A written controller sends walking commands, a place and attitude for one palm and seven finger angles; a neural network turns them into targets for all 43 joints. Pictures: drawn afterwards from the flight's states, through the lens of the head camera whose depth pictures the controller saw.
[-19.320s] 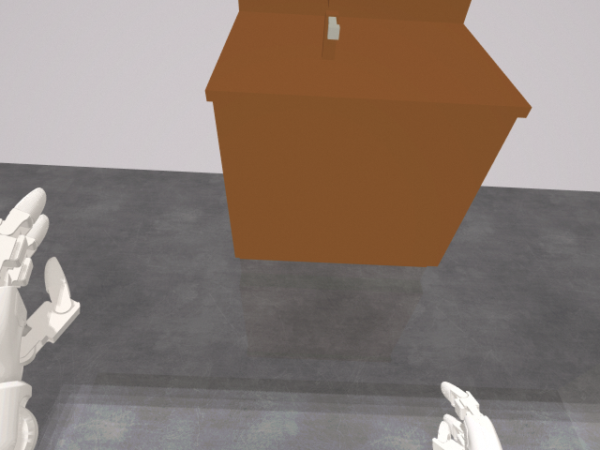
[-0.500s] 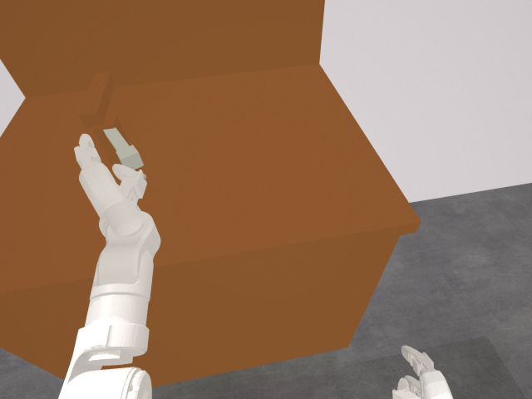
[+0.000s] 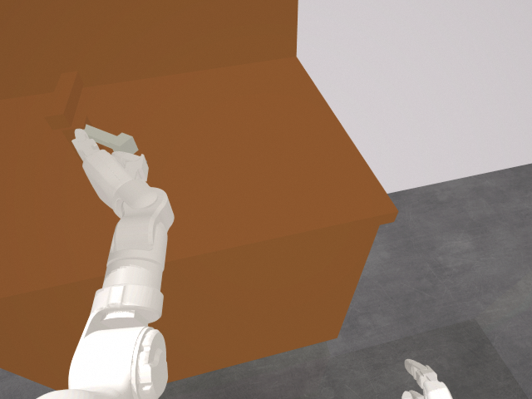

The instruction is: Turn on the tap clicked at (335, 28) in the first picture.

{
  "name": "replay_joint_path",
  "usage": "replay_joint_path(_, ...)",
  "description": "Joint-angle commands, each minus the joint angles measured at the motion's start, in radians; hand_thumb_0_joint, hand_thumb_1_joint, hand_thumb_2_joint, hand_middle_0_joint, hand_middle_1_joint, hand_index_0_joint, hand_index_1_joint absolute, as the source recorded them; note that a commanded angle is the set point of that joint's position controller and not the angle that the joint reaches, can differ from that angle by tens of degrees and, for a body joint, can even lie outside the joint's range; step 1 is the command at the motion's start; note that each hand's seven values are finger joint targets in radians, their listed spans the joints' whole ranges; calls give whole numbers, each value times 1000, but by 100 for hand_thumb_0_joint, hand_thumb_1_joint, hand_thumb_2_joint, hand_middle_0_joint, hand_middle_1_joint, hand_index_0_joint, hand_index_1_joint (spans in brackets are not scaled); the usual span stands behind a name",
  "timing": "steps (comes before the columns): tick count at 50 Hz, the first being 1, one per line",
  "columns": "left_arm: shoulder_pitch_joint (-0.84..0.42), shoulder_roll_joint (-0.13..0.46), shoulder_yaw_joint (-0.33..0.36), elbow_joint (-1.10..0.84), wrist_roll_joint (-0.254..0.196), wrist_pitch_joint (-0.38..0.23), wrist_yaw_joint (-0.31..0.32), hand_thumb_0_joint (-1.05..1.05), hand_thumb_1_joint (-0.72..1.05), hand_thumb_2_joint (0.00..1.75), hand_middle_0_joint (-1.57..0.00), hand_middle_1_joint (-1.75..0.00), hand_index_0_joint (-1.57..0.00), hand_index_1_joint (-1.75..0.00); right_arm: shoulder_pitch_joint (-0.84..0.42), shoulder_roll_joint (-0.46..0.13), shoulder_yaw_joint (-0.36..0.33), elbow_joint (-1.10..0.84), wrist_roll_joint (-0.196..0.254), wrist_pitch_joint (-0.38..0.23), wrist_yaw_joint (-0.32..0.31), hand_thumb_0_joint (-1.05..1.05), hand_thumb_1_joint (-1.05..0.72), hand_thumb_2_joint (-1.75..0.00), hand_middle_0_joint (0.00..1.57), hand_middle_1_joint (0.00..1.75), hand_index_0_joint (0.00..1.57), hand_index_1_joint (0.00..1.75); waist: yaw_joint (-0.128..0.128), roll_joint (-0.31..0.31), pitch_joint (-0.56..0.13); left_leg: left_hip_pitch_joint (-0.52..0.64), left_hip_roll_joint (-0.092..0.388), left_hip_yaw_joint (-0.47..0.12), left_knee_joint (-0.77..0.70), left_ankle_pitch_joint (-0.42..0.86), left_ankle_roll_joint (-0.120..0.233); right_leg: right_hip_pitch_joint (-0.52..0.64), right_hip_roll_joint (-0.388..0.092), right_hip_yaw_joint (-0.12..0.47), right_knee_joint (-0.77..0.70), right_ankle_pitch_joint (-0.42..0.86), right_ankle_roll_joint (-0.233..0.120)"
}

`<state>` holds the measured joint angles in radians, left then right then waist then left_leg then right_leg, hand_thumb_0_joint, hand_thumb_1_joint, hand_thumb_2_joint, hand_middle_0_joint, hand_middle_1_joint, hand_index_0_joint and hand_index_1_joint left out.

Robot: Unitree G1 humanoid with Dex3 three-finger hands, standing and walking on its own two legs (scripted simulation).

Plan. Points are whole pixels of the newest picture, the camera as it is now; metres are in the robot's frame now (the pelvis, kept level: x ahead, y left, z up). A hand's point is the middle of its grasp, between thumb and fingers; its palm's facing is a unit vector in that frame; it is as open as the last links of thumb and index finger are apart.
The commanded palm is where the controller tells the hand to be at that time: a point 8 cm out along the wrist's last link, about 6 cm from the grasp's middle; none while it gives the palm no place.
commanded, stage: push the lever round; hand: left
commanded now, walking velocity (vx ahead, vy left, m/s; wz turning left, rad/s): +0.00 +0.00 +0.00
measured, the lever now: (124, 146) +0.46 +0.25 +0.15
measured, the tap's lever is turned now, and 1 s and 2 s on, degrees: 48 65 73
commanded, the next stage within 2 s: lift the hand up off the lever in 1.10 s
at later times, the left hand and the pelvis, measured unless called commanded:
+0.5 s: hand (151, 152) +0.46 +0.21 +0.14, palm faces +0.81 -0.58 -0.08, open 7.6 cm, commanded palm +0.40 +0.23 +0.15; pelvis +0.02 +0.00 +0.00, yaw +0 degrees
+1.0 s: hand (153, 148) +0.46 +0.21 +0.14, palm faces +0.81 -0.57 -0.10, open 7.8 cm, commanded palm +0.42 +0.23 +0.15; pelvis +0.01 +0.01 +0.00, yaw +0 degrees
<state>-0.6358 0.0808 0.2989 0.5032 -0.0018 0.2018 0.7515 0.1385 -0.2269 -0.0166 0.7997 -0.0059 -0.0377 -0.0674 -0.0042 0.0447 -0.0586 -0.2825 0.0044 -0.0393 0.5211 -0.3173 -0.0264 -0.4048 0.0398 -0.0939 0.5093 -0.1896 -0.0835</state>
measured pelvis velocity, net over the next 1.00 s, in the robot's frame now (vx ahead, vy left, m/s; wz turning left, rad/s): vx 0.01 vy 0.01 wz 0.00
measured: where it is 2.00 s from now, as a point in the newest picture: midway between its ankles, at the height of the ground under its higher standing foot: outside the picture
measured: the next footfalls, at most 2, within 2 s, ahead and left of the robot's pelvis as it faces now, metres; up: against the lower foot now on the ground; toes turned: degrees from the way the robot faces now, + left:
none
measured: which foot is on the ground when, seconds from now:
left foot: down 0.00-1.00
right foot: down 0.00-1.00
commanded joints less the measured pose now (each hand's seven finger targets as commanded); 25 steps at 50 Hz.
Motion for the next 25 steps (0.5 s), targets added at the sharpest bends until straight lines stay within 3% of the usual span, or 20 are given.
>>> replay_joint_path(1,-446,201,7,-178,47,-54,25,0,90,90,-15,-15,-15,-15,-92,-103,-40,-138,-11,-38,3,0,-90,-90,20,30,20,30,8,-99,-304,-93,-13,43,-50,142,39,311,-95,110,-95,35,83)
replay_joint_path(3,-453,187,0,-173,51,-53,35,0,90,90,-15,-15,-15,-15,-88,-105,-43,-137,-15,-38,7,0,-90,-90,20,30,20,30,3,-112,-303,-94,-13,47,-44,157,40,311,-97,113,-91,71,86)
replay_joint_path(4,-436,218,39,-162,55,-51,41,0,90,90,-15,-15,-15,-15,-89,-108,-48,-133,-16,-35,7,0,-90,-90,20,30,20,30,16,-88,-311,-93,-15,43,-48,156,38,307,-89,102,-85,55,80)
replay_joint_path(6,-449,206,31,-162,55,-56,51,0,90,90,-15,-15,-15,-15,-78,-106,-48,-136,-18,-35,11,0,-90,-90,20,30,20,30,10,-118,-334,-95,-14,50,-41,169,40,327,-97,112,-82,101,90)
replay_joint_path(8,-466,187,12,-153,58,-52,54,0,90,90,-15,-15,-15,-15,-75,-105,-48,-132,-18,-34,15,0,-90,-90,20,30,20,30,1,-111,-313,-100,-13,51,-41,156,37,312,-98,112,-87,87,90)
replay_joint_path(9,-468,213,43,-146,64,-55,59,0,90,90,-15,-15,-15,-15,-72,-108,-51,-128,-20,-33,14,0,-90,-90,20,30,20,30,9,-101,-318,-97,-14,47,-44,162,39,310,-92,104,-80,84,85)
replay_joint_path(11,-490,196,23,-165,68,-62,64,0,90,90,-15,-15,-15,-15,-70,-105,-54,-133,-20,-34,18,0,-90,-90,20,30,20,30,2,-96,-338,-90,-13,53,-37,175,38,313,-93,105,-75,105,86)
replay_joint_path(13,-545,141,-33,-154,73,-68,67,0,90,90,-15,-15,-15,-15,-62,-102,-51,-124,-25,-42,24,0,-90,-90,20,30,20,30,-17,-75,-314,-78,-14,53,-34,165,37,272,-86,97,-76,79,82)
replay_joint_path(14,-547,186,12,-144,79,-73,73,0,90,90,-15,-15,-15,-15,-57,-108,-55,-118,-27,-43,22,0,-90,-90,20,30,20,30,-11,-70,-323,-80,-15,49,-35,158,38,270,-82,92,-72,55,78)
replay_joint_path(15,-559,163,-15,-150,80,-78,74,0,90,90,-15,-15,-15,-15,-58,-104,-54,-122,-26,-44,26,0,-90,-90,20,30,20,30,-14,-59,-330,-73,-14,50,-33,164,37,267,-82,92,-69,58,77)
replay_joint_path(17,-574,141,-28,-147,80,-80,84,0,90,90,-15,-15,-15,-15,-51,-103,-57,-117,-31,-46,30,0,-90,-90,20,30,20,30,-19,-57,-353,-67,-17,52,-25,189,33,273,-80,87,-59,100,77)
replay_joint_path(19,-569,171,13,-112,79,-75,95,0,90,90,-15,-15,-15,-15,-47,-109,-59,-108,-35,-43,29,0,-90,-90,20,30,20,30,-13,-62,-347,-76,-17,47,-25,195,32,271,-78,78,-51,106,75)
replay_joint_path(22,-575,156,5,-86,83,-67,97,0,90,90,-15,-15,-15,-15,-33,-107,-60,-108,-37,-36,34,0,-90,-90,20,30,20,30,-16,-95,-361,-79,-14,52,-19,223,28,284,-82,76,-41,159,79)
replay_joint_path(23,-603,153,-3,-97,88,-68,99,0,90,90,-15,-15,-15,-15,-30,-107,-58,-108,-39,-34,35,0,-90,-90,20,30,20,30,-20,-80,-369,-70,-15,55,-18,242,27,285,-81,74,-35,182,76)
replay_joint_path(24,-584,191,41,-94,94,-67,105,0,90,90,-15,-15,-15,-15,-25,-111,-63,-107,-42,-30,33,0,-90,-90,20,30,20,30,-3,-78,-392,-67,-16,49,-20,275,24,302,-76,66,-19,210,69)
replay_joint_path(25,-600,141,-6,-115,97,-66,103,0,90,90,-15,-15,-15,-15,-24,-105,-61,-116,-42,-31,38,0,-90,-90,20,30,20,30,-12,-58,-399,-51,-15,57,-13,316,19,296,-76,63,-7,259,68)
